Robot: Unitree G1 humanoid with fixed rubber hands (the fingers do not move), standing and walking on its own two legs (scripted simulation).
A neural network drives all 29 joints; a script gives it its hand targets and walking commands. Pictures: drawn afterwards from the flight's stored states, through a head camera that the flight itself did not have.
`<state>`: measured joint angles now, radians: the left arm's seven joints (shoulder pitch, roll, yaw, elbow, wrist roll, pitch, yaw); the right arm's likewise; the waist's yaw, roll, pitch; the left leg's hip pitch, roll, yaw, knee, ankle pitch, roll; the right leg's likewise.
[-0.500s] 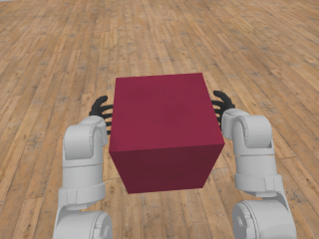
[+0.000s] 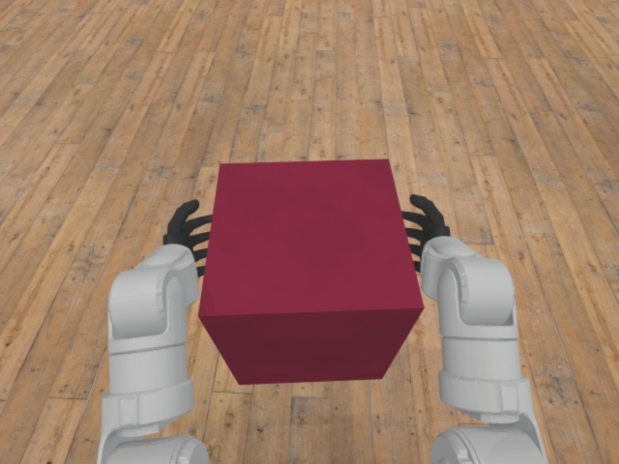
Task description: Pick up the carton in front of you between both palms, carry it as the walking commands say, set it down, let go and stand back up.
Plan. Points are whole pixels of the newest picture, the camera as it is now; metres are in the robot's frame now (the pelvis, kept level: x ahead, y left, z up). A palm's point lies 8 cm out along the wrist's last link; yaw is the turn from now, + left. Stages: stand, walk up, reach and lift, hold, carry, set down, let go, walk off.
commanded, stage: carry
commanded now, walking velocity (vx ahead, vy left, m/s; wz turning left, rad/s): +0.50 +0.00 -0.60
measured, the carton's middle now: (308, 280) +0.36 +0.01 +0.01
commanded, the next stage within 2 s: none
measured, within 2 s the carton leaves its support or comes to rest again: neither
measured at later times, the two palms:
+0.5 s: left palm (299, 113) +0.64 +0.02 +0.07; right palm (487, 131) +0.58 -0.28 +0.07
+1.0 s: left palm (362, 15) +0.96 -0.12 +0.07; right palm (506, 46) +0.81 -0.38 +0.08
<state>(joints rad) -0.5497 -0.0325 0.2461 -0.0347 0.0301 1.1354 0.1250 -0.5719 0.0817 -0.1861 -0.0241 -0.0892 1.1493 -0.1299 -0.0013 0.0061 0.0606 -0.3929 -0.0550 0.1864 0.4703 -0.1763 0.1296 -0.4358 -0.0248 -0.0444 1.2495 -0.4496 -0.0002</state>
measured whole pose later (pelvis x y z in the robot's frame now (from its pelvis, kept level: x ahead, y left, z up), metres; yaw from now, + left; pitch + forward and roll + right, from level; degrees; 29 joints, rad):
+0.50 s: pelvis +0.35 -0.08 +0.00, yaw -12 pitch +2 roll -1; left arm -0.18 -0.14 0.12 -0.24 0.12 1.20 0.11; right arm -0.16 0.13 -0.13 -0.25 -0.12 1.20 -0.07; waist 0.03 0.01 -0.08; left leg -0.44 0.09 0.05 1.28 -0.37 -0.05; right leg -0.32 0.10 -0.18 0.43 -0.17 -0.15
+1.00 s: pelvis +0.66 -0.12 +0.01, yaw -33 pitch +4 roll +0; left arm -0.14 -0.12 0.14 -0.28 0.11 1.21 0.09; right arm -0.15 0.13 -0.07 -0.25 -0.12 1.20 -0.08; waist 0.01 -0.05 -0.12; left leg -0.36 0.08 0.24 0.45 -0.14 0.03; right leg -0.40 0.00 -0.03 1.14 -0.35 -0.05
